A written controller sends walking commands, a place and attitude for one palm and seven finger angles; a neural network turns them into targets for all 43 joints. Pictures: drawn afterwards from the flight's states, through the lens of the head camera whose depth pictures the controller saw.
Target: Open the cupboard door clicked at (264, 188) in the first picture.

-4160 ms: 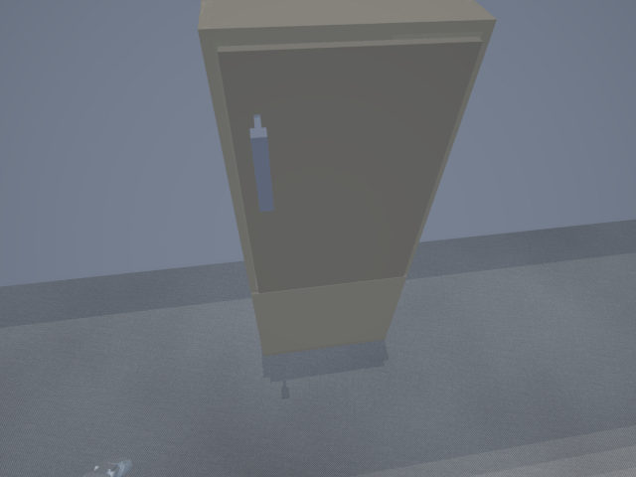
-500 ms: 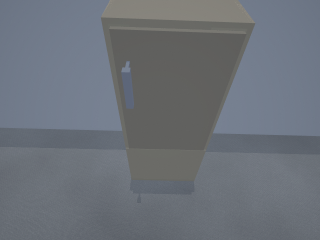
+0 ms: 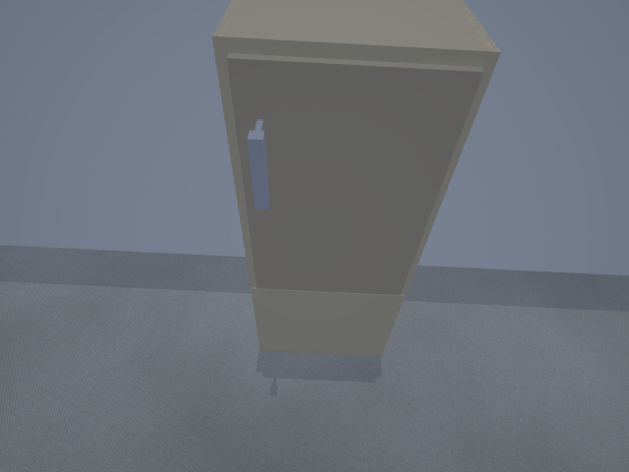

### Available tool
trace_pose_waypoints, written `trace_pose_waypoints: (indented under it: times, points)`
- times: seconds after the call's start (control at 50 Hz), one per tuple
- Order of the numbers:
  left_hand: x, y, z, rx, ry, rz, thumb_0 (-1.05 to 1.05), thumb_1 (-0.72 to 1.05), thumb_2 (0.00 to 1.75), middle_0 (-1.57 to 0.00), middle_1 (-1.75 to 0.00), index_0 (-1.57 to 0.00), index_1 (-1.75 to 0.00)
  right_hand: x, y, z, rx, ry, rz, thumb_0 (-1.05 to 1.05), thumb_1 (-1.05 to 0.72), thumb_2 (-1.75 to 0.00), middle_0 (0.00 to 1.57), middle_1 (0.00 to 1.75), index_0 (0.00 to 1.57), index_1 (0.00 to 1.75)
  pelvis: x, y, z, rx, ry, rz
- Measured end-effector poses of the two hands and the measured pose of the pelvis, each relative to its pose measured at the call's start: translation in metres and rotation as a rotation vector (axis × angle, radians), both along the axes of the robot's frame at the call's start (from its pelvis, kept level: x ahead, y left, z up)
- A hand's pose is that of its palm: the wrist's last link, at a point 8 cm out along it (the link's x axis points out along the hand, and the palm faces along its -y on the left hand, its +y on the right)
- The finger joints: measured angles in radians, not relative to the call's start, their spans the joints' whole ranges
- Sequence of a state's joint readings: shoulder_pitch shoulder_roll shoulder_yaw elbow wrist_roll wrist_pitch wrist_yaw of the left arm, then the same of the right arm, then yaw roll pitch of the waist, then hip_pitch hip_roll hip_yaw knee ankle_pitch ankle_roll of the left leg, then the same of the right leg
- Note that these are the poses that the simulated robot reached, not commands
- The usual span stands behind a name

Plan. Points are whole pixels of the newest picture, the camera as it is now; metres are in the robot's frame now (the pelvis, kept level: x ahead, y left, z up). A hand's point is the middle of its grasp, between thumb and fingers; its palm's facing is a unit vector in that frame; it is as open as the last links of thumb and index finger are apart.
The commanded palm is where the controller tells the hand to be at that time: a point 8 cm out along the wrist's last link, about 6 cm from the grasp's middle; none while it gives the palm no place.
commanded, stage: come to a stop and stand still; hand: left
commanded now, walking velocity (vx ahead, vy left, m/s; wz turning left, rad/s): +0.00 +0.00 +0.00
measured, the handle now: (261, 165) +0.58 +0.13 +0.07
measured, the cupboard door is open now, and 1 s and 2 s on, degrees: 0 0 0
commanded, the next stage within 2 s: look again from close up in 0.08 s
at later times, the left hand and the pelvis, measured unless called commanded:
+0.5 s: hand out of the picture +0.01 +0.17 -0.17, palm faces +0.03 -0.97 -0.23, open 7.4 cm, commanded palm none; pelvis +0.01 -0.01 -0.01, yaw +0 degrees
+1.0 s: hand (193, 376) +0.23 +0.17 +0.00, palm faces +0.24 -0.96 -0.11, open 7.7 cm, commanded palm +0.13 +0.22 -0.05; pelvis +0.01 -0.03 -0.02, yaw +2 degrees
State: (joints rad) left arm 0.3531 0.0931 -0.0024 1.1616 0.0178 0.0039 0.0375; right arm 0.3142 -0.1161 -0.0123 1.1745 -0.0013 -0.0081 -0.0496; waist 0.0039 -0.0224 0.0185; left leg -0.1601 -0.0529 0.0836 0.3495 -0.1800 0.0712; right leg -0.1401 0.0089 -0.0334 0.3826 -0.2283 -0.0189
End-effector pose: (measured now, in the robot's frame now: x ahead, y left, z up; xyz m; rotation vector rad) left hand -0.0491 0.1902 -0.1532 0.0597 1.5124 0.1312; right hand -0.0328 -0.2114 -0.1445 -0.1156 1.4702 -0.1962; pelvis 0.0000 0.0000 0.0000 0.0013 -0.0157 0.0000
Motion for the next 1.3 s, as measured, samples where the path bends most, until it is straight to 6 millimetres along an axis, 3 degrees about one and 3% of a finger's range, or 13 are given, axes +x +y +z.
trace_pose_waypoints:
  times: [0.12,0.24,0.48,0.64,0.8,0.84,0.96,1.02,1.06,1.1,1.2,1.24,1.3]
  points:
    - [-0.011,-0.010,0.000,-0.015,0.027,0.009,0.01,0.90,0.90,-0.20,-0.30,-0.20,-0.30,0.008,-0.004,0.000,-0.003,-0.015,0.010,0.00,-0.91,-0.89,0.19,0.30,0.20,0.30,0.000,-0.003,0.000,0.000,0.002,0.002]
    - [-0.004,-0.007,0.000,0.011,-0.008,-0.012,0.01,0.90,0.90,-0.20,-0.30,-0.20,-0.30,0.017,-0.003,-0.005,0.021,-0.036,0.042,0.00,-0.91,-0.89,0.19,0.30,0.20,0.30,-0.002,-0.005,-0.003,-0.012,0.013,0.010]
    - [0.051,0.024,0.011,0.118,-0.140,-0.046,0.01,0.90,0.90,-0.20,-0.30,-0.20,-0.30,0.039,-0.006,-0.020,0.056,-0.107,0.058,0.01,-0.93,-0.89,0.19,0.30,0.20,0.30,0.013,-0.006,-0.008,0.008,0.014,0.010]
    - [0.086,0.022,0.011,0.124,-0.204,-0.066,0.01,0.91,0.90,-0.20,-0.30,-0.20,-0.30,0.051,-0.019,-0.015,0.037,-0.112,0.063,0.01,-0.92,-0.89,0.19,0.30,0.20,0.30,0.022,-0.015,-0.007,0.015,0.011,0.002]
    - [0.095,0.013,0.007,0.111,-0.202,-0.076,0.01,0.91,0.90,-0.20,-0.30,-0.20,-0.30,0.064,-0.038,-0.008,0.000,-0.110,0.070,0.00,-0.91,-0.89,0.19,0.30,0.20,0.30,0.026,-0.025,-0.006,0.009,0.016,0.000]
    - [0.120,0.015,0.026,0.115,-0.367,0.019,0.01,0.91,0.90,-0.21,-0.30,-0.20,-0.30,0.078,-0.045,0.000,-0.027,-0.205,0.073,0.00,-0.91,-0.89,0.20,0.30,0.20,0.30,0.024,-0.026,-0.007,0.010,0.024,-0.001]
    - [0.228,0.025,0.143,0.197,-1.117,0.054,0.02,0.85,0.87,-0.21,-0.33,-0.21,-0.34,0.149,-0.068,0.018,-0.086,-0.588,0.114,0.01,-0.90,-0.89,0.20,0.30,0.20,0.30,0.017,-0.029,-0.015,0.017,0.059,0.042]
    - [0.248,0.026,0.171,0.164,-1.378,-0.011,0.01,0.80,0.85,-0.21,-0.37,-0.21,-0.37,0.186,-0.077,0.029,-0.097,-0.737,0.134,0.01,-0.90,-0.89,0.20,0.30,0.20,0.30,0.009,-0.035,-0.025,0.022,0.117,0.028]
    - [0.244,0.022,0.170,0.108,-1.480,-0.068,0.01,0.76,0.84,-0.21,-0.39,-0.21,-0.39,0.207,-0.083,0.038,-0.104,-0.820,0.161,0.01,-0.90,-0.89,0.20,0.30,0.20,0.30,0.003,-0.042,-0.035,0.028,0.151,0.019]
    - [0.229,0.017,0.154,0.037,-1.499,-0.121,0.01,0.72,0.82,-0.21,-0.42,-0.21,-0.42,0.225,-0.087,0.046,-0.112,-0.891,0.200,0.01,-0.90,-0.89,0.20,0.30,0.20,0.30,-0.002,-0.047,-0.045,0.029,0.171,0.020]
    - [0.178,0.021,0.104,-0.024,-1.353,-0.076,0.01,0.61,0.77,-0.23,-0.49,-0.22,-0.49,0.250,-0.091,0.052,-0.148,-0.977,0.288,0.01,-0.90,-0.89,0.19,0.30,0.20,0.30,-0.011,-0.054,-0.065,0.016,0.203,0.040]
    - [0.166,0.028,0.101,0.027,-1.360,-0.027,0.01,0.56,0.75,-0.23,-0.52,-0.23,-0.52,0.253,-0.088,0.047,-0.152,-0.974,0.309,0.01,-0.90,-0.89,0.19,0.30,0.20,0.30,-0.013,-0.055,-0.070,0.002,0.205,0.052]
    - [0.167,0.038,0.120,0.109,-1.478,-0.019,0.02,0.49,0.72,-0.24,-0.56,-0.23,-0.56,0.247,-0.078,0.033,-0.137,-0.939,0.329,0.01,-0.90,-0.89,0.19,0.30,0.20,0.30,-0.016,-0.056,-0.075,-0.018,0.204,0.065]
